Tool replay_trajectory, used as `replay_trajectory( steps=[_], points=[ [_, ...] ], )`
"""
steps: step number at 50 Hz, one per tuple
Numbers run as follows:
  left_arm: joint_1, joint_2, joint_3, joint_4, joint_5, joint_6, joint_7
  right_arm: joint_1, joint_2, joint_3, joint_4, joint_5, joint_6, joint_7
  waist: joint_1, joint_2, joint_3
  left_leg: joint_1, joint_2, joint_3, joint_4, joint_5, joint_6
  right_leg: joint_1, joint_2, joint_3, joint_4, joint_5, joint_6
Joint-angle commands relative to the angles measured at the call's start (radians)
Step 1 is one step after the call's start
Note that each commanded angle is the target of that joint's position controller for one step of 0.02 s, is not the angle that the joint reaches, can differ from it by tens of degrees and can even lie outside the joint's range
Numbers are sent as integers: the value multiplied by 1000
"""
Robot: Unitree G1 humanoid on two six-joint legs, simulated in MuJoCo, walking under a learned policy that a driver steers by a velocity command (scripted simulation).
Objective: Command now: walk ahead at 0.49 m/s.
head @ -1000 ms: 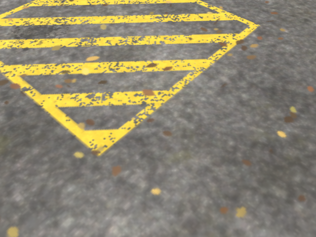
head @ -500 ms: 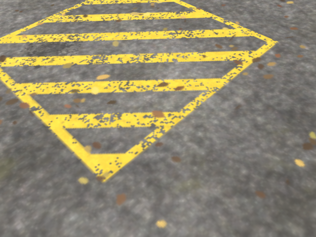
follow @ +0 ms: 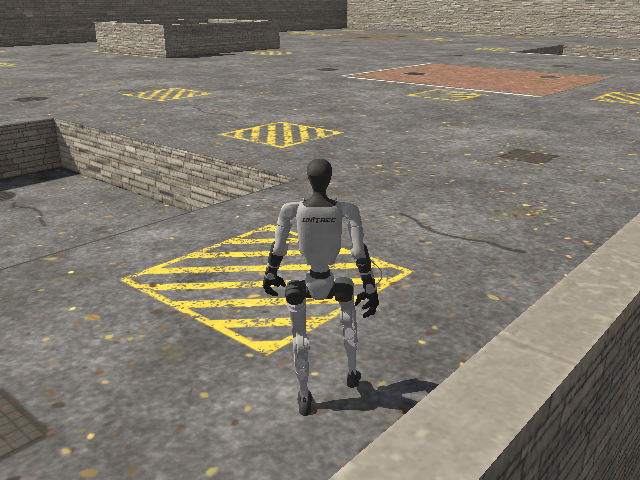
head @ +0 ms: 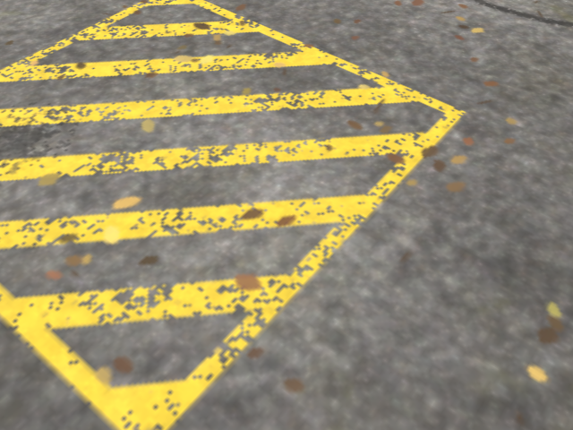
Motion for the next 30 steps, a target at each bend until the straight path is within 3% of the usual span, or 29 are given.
replay_trajectory(
  steps=[1, 4, 8, 10, 11, 12, 13, 14, 15, 16, 17, 18, 19, 20, 22, 24, 30],
  points=[
    [-18, 27, 3, -50, 5, -5, -5, -27, -145, -22, -61, 5, -8, -20, 31, 78, 70, -71, 272, -175, -154, 164, 151, -6, -10, -3, -195, 162, 16],
    [-131, 21, -4, -77, -3, -10, -17, 32, -168, -26, -47, 17, -2, -25, -10, 83, 81, -18, 266, -145, -147, 143, 129, 35, 31, -41, -362, 231, 21],
    [-231, 32, -8, -122, -12, -19, -43, 95, -172, -30, -19, 23, 16, -28, -36, 93, 108, 127, 322, -158, -84, 142, 119, 6, 50, -38, -469, 162, 0],
    [-226, 52, -2, -134, -11, -28, -54, 95, -180, -35, -16, 25, 27, -31, -15, 102, 98, 169, 346, -178, -29, 205, 104, 57, 67, -41, -510, 86, -26],
    [-180, 71, 7, -128, -11, -33, -55, 79, -189, -38, -20, 25, 32, -32, 19, 116, 73, 167, 344, -184, 22, 306, 95, 140, 90, -53, -528, 52, -38],
    [-72, 102, 25, -101, -9, -37, -52, 52, -190, -36, -29, 23, 37, -31, 83, 121, 13, 146, 312, -164, 140, 464, 77, 295, 124, -78, -550, 42, -57],
    [126, 163, 54, -45, -7, -40, -44, 33, -162, -24, -45, 12, 39, -30, 168, 105, -113, 36, 250, -125, 362, 488, 46, 575, 101, -52, -528, 66, -92],
    [300, 268, 80, -17, 15, -38, -35, 89, -79, 2, -74, 1, 27, -25, 184, -62, -291, -306, 127, -55, 756, 164, -14, 982, -158, 270, -525, 18, -196],
    [336, 250, 73, -3, 17, -31, -38, 163, -9, 23, -60, 25, 6, -21, 161, -262, -423, -544, 19, -139, 1014, -403, -38, 1143, -310, 657, -685, -115, -281],
    [281, 163, 47, -14, 14, -33, -37, 92, -137, -11, -66, 53, -8, -21, 168, -153, -308, -621, 79, -235, 1112, -375, -22, 1035, -274, 586, -717, -156, -231],
    [187, 122, 33, -32, 11, -33, -34, 10, -166, -22, -96, 64, -10, -25, 140, -104, -181, -642, 132, -201, 1107, -285, -12, 885, -246, 415, -732, -96, -188],
    [107, 92, 22, -39, 12, -36, -38, -31, -151, -25, -103, 52, -4, -33, 106, -23, -105, -596, 175, -186, 1053, -201, -17, 734, -203, 296, -777, -24, -167],
    [64, 65, 16, -38, 16, -41, -40, -28, -136, -35, -101, 41, 11, -37, 73, -33, -62, -546, 207, -190, 994, -147, -18, 643, -165, 202, -814, 13, -147],
    [45, 50, 14, -29, 21, -43, -42, -2, -109, -36, -96, 40, 28, -35, 48, -50, -37, -491, 222, -189, 966, -115, -20, 577, -135, 133, -846, 28, -135],
    [52, 58, 19, -8, 25, -48, -38, 13, -70, -37, -97, 44, 54, -33, 27, -42, -1, -479, 223, -179, 949, -79, -23, 524, -117, 33, -881, 110, -141],
    [69, 81, 28, 6, 29, -49, -27, -33, -72, -44, -126, 38, 67, -35, 24, -23, 28, -545, 225, -191, 908, -14, -31, 528, -119, -30, -896, 170, -147],
    [114, 122, 40, 24, 26, -31, 4, -213, -60, -44, -204, 24, 61, -7, 65, -2, 78, -610, 210, -137, 600, 206, -43, 603, -115, -170, -919, 181, -127]
  ],
)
